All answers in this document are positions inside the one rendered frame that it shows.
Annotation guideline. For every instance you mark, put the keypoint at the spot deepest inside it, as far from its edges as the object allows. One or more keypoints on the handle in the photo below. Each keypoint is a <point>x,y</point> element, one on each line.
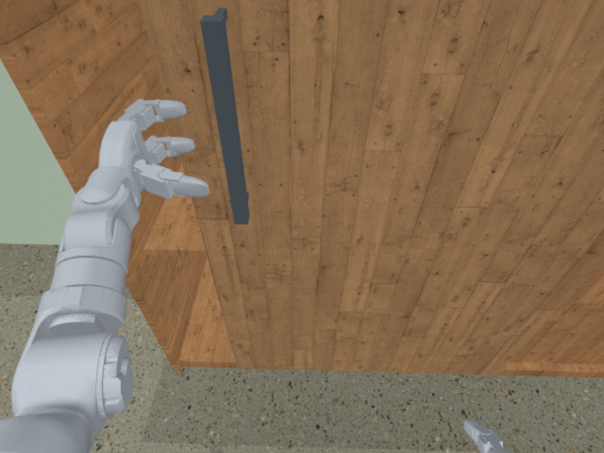
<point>214,32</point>

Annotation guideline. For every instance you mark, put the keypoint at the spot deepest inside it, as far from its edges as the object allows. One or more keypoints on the left robot upper arm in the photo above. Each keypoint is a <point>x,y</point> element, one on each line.
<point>67,388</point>

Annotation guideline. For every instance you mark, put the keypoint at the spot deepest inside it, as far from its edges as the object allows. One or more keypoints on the robot left hand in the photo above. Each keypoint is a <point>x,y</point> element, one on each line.
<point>123,146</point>

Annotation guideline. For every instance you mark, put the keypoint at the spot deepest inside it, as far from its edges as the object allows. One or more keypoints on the wardrobe door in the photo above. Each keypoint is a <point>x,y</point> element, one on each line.
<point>425,177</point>
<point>575,332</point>

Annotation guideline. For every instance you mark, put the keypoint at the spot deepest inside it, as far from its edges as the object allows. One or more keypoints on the robot right hand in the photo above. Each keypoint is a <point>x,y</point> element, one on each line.
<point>486,439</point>

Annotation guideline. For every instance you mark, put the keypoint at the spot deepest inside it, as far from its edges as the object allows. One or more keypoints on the left robot forearm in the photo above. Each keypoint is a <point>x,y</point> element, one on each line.
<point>86,294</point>

